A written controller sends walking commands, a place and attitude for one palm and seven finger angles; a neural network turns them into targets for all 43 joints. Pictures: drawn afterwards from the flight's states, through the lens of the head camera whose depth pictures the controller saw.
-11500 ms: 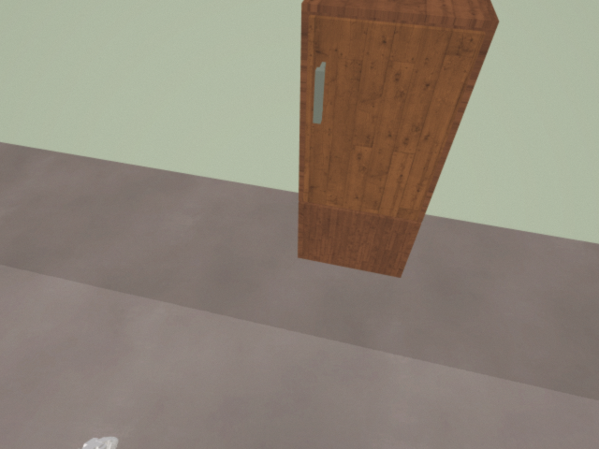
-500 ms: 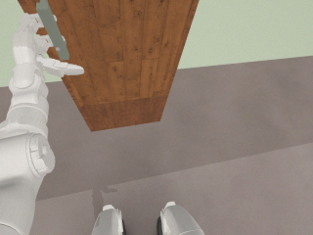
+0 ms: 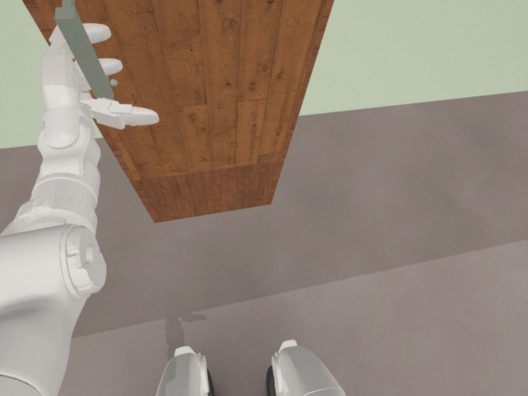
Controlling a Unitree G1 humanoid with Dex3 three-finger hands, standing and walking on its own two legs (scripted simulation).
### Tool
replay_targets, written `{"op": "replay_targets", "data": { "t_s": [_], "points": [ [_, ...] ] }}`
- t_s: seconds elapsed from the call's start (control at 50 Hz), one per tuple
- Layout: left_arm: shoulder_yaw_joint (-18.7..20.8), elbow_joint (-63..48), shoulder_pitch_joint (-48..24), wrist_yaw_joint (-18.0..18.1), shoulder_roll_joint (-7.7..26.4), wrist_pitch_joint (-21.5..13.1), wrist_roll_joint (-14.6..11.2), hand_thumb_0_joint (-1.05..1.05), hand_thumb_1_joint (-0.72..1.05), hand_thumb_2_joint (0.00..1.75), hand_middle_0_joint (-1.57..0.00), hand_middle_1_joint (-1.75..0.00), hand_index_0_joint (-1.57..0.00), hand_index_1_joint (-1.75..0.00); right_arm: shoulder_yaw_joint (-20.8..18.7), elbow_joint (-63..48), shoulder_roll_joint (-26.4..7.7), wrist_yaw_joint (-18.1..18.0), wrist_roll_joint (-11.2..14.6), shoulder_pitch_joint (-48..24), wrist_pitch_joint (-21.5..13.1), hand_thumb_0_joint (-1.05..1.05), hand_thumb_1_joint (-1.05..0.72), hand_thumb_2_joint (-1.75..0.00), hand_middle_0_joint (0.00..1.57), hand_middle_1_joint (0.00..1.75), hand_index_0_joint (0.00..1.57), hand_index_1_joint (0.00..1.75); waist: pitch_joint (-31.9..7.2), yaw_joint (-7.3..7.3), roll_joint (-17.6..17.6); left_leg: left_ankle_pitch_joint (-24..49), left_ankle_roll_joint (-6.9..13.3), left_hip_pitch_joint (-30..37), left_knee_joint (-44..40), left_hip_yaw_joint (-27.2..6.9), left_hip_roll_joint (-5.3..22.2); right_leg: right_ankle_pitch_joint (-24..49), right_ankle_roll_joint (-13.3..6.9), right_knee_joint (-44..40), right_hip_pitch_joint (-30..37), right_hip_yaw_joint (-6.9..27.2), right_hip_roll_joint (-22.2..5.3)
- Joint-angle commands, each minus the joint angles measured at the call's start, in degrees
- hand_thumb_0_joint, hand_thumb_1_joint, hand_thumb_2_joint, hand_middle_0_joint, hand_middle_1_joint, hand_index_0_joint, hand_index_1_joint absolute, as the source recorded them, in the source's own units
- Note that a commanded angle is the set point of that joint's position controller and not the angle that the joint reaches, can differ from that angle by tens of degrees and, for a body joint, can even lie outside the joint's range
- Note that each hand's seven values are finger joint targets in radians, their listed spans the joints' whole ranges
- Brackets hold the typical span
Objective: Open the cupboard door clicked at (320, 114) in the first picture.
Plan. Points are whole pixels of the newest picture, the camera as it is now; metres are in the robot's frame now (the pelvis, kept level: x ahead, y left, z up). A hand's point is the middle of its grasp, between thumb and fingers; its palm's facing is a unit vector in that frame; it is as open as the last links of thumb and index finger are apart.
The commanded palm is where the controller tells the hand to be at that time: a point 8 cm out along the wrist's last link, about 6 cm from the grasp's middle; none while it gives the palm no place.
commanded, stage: slide the fingers in behind the handle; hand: left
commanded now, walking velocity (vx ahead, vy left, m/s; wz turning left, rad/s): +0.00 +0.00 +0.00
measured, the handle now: (88, 51) +0.60 +0.18 +0.10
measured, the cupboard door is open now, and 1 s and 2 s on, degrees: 0 1 34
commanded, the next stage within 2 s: close the thumb around the handle in 0.24 s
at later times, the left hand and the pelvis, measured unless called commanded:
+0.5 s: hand (111, 84) +0.55 +0.15 +0.09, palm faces +0.10 -0.99 -0.01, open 13.4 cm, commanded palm +0.52 +0.18 +0.09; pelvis +0.00 +0.00 +0.00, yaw +0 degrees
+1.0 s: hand (110, 84) +0.54 +0.15 +0.09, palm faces +0.10 -0.99 -0.01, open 5.6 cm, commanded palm +0.52 +0.18 +0.09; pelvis +0.00 +0.00 +0.00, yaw +0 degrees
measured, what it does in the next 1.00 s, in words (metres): stands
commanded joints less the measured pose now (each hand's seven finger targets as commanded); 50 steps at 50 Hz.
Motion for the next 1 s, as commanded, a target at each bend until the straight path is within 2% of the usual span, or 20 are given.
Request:
{"op": "replay_targets", "data": {
  "t_s": [0.0,0.04,0.06,0.1,0.12,0.2,0.22,0.28,0.32,0.4,0.42,0.46,0.58,0.66,0.7,0.76,0.82,0.88,0.92,0.98],
  "points": [
    [0.42,-13.59,-27.55,-0.61,12.88,-4.24,-0.29,0.00,-0.50,0.30,-0.30,-1.20,-0.30,-1.20,-3.61,-1.84,-10.65,-1.14,0.19,12.43,-0.39,0.00,-0.90,-0.90,0.20,0.30,0.20,0.30,-30.91,-0.85,6.70,26.78,1.27,27.59,-4.00,-2.72,-2.29,26.64,-0.23,-6.52,8.95,1.41,1.93],
    [-0.40,-12.25,-26.85,-0.77,11.28,-3.91,-0.66,0.00,-0.50,0.30,-0.30,-1.20,-0.30,-1.20,-3.64,-1.70,-10.56,-1.02,0.23,12.22,-0.41,0.00,-0.90,-0.90,0.20,0.30,0.20,0.30,-29.10,-1.29,5.49,25.32,1.31,26.99,-4.03,-2.70,-2.26,25.26,-0.09,-7.08,8.12,1.22,2.02],
    [0.42,-12.68,-27.18,-0.65,12.38,-3.95,-0.71,0.00,-0.50,0.30,-0.30,-1.20,-0.30,-1.20,-3.74,-1.67,-10.78,-1.11,0.26,12.41,-0.35,0.00,-0.90,-0.90,0.20,0.30,0.20,0.30,-28.98,-1.21,5.63,25.23,1.30,27.19,-4.19,-2.81,-2.15,24.99,-0.14,-7.05,8.07,1.22,2.05],
    [-0.04,-14.62,-28.54,-0.63,11.88,-4.50,-0.71,0.00,-0.50,0.30,-0.30,-1.20,-0.30,-1.20,-3.83,-1.70,-10.71,-1.12,0.18,12.38,-0.40,0.00,-0.90,-0.90,0.20,0.30,0.20,0.30,-31.09,-1.14,7.45,27.07,1.15,29.28,-3.98,-2.99,-2.07,25.75,-0.21,-6.69,7.39,1.20,1.95],
    [-0.61,-14.27,-27.33,-0.69,10.36,-4.50,-0.89,0.00,-0.50,0.30,-0.30,-1.20,-0.30,-1.20,-3.98,-1.68,-10.50,-0.98,0.15,12.30,-0.49,0.00,-0.90,-0.90,0.20,0.30,0.20,0.30,-31.20,-0.90,7.21,27.50,1.07,29.88,-3.97,-2.97,-2.15,25.95,-0.24,-6.75,7.46,0.99,2.07],
    [0.57,-14.18,-25.16,-0.59,11.68,-4.50,-0.85,0.00,-0.50,0.30,-0.30,-1.20,-0.30,-1.20,-4.00,-1.89,-10.78,-0.89,0.20,12.19,-0.14,0.00,-0.90,-0.90,0.20,0.30,0.20,0.30,-30.66,-0.17,6.85,28.06,1.01,29.44,-4.38,-2.80,-2.17,26.77,-0.29,-6.75,8.43,1.00,2.03],
    [-0.76,-13.85,-23.93,-0.67,9.90,-4.30,-0.83,0.00,-0.50,0.30,-0.30,-1.20,-0.30,-1.20,-3.94,-2.07,-10.55,-0.79,0.33,11.96,-0.05,0.00,-0.90,-0.90,0.20,0.30,0.20,0.30,-30.02,0.02,6.91,27.79,0.92,29.51,-4.53,-2.76,-2.25,26.23,-0.37,-6.92,8.15,0.87,2.06],
    [-2.32,-13.74,-26.18,-0.19,7.49,-4.31,-1.10,0.00,-0.50,0.30,-0.30,-1.20,-0.30,-1.20,-4.17,-1.72,-10.65,-0.73,0.25,11.94,0.02,0.00,-0.90,-0.90,0.20,0.30,0.20,0.30,-27.83,-1.36,5.47,26.38,1.04,29.80,-4.62,-3.28,-2.06,24.22,-0.38,-7.26,5.91,0.61,2.17],
    [-2.11,-13.27,-27.79,0.35,8.05,-4.30,-0.99,0.00,-0.50,0.30,-0.30,-1.20,-0.30,-1.20,-4.13,-1.30,-10.75,-0.80,0.15,12.00,-0.07,0.00,-0.90,-0.90,0.20,0.30,0.20,0.30,-27.77,-1.65,5.36,25.14,0.99,29.10,-4.72,-3.39,-2.07,23.29,-0.24,-7.27,5.72,0.65,2.08],
    [-2.48,-14.10,-28.68,0.67,8.21,-5.21,-0.42,0.00,-0.28,0.40,-0.32,-1.22,-0.32,-1.22,-4.17,-1.18,-10.78,-0.67,-0.02,11.83,-0.35,0.00,-0.90,-0.90,0.20,0.30,0.20,0.30,-29.44,-1.60,6.71,25.65,0.94,30.24,-4.45,-3.61,-2.13,23.23,-0.39,-6.89,5.26,0.78,1.95],
    [-2.28,-13.35,-27.08,0.65,8.05,-5.26,-0.32,0.00,-0.22,0.42,-0.32,-1.23,-0.32,-1.23,-4.18,-1.28,-10.67,-0.60,0.00,11.60,-0.41,0.00,-0.90,-0.90,0.20,0.30,0.20,0.30,-29.09,-0.90,6.97,25.03,0.77,29.99,-4.58,-3.63,-2.18,22.40,-0.54,-6.94,5.29,0.64,1.99],
    [-2.84,-13.34,-27.88,0.58,7.89,-5.23,-0.27,0.00,-0.11,0.47,-0.33,-1.24,-0.33,-1.24,-4.14,-1.26,-10.77,-0.64,0.01,11.46,-0.40,0.00,-0.90,-0.90,0.20,0.30,0.20,0.30,-28.59,-1.57,6.00,24.42,0.90,29.31,-4.58,-3.58,-2.13,22.21,-0.41,-6.94,5.27,0.64,1.96],
    [-2.22,-13.38,-27.90,0.10,8.33,-4.98,-0.77,0.00,0.23,0.61,-0.35,-1.28,-0.35,-1.28,-4.14,-1.21,-10.82,-0.75,0.09,11.77,-0.39,0.00,-0.90,-0.90,0.20,0.30,0.20,0.30,-29.57,-1.46,6.12,25.07,1.02,29.59,-4.29,-3.54,-2.20,22.99,-0.46,-6.91,5.73,0.79,2.02],
    [-0.78,-12.78,-25.98,-0.20,10.38,-4.51,-0.90,0.00,0.45,0.71,-0.37,-1.30,-0.37,-1.30,-3.99,-1.63,-10.94,-0.99,0.33,11.35,-0.31,0.00,-0.90,-0.90,0.20,0.30,0.20,0.30,-28.95,-0.73,5.61,24.30,1.03,28.02,-4.70,-3.09,-2.27,23.27,-0.35,-7.24,7.25,0.95,1.98],
    [-2.25,-13.38,-27.87,-0.28,8.76,-4.72,-0.79,0.00,0.56,0.76,-0.38,-1.31,-0.38,-1.31,-3.97,-1.36,-10.80,-0.93,0.26,11.53,-0.38,0.00,-0.90,-0.90,0.20,0.30,0.20,0.30,-28.90,-1.43,6.64,24.77,0.93,29.41,-4.57,-3.54,-2.06,22.61,-0.37,-7.03,5.35,0.70,1.98],
    [-1.35,-14.32,-26.45,-0.02,9.10,-4.94,-1.16,0.00,0.73,0.83,-0.39,-1.33,-0.39,-1.33,-4.16,-1.36,-10.78,-0.81,0.09,11.64,-0.37,0.00,-0.90,-0.90,0.20,0.30,0.20,0.30,-30.23,-0.47,6.99,26.18,0.78,30.39,-4.63,-3.45,-2.08,23.77,-0.48,-7.03,6.66,0.70,2.11],
    [-3.13,-14.87,-26.94,-0.06,6.91,-5.35,-1.02,0.00,0.90,0.90,-0.40,-1.35,-0.40,-1.35,-4.25,-1.25,-10.61,-0.64,0.10,11.56,-0.41,0.00,-0.90,-0.90,0.20,0.30,0.20,0.30,-29.96,-1.09,7.28,26.77,0.69,31.30,-4.48,-3.72,-1.94,23.53,-0.47,-6.87,5.21,0.47,2.10],
    [-1.40,-13.94,-26.89,0.21,9.06,-5.32,-1.01,0.00,0.90,0.90,-0.40,-1.35,-0.40,-1.35,-4.26,-0.87,-10.91,-0.83,0.09,11.85,-0.34,0.00,-0.90,-0.90,0.20,0.30,0.20,0.30,-28.95,-1.06,5.85,25.45,0.90,29.68,-4.64,-3.55,-2.06,23.39,-0.48,-7.04,6.19,0.69,2.10],
    [-2.84,-12.91,-27.54,0.16,7.90,-5.03,-0.67,0.00,0.90,0.90,-0.40,-1.35,-0.40,-1.35,-4.08,-0.91,-10.75,-0.80,0.19,11.56,-0.37,0.00,-0.90,-0.90,0.20,0.30,0.20,0.30,-27.55,-1.45,6.28,24.04,0.78,29.11,-4.94,-3.67,-2.04,21.91,-0.44,-7.21,5.15,0.53,2.02],
    [-2.51,-13.91,-26.74,0.30,7.30,-5.37,-1.06,0.00,0.90,0.90,-0.40,-1.35,-0.40,-1.35,-4.35,-1.00,-10.78,-0.76,-0.01,11.85,-0.50,0.00,-0.90,-0.90,0.20,0.30,0.20,0.30,-29.57,-1.24,6.02,25.89,0.95,30.46,-4.56,-3.62,-2.14,23.42,-0.54,-7.09,5.81,0.63,2.13]
  ]
}}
